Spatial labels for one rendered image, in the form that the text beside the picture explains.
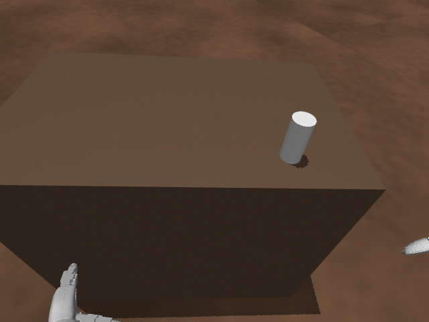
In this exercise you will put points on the can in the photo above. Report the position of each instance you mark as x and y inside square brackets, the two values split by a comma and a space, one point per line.
[297, 136]

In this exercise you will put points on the left robot hand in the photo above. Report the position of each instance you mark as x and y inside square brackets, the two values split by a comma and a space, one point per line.
[64, 302]

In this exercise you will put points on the right robot hand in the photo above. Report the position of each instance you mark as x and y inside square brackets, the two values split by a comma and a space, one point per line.
[420, 246]

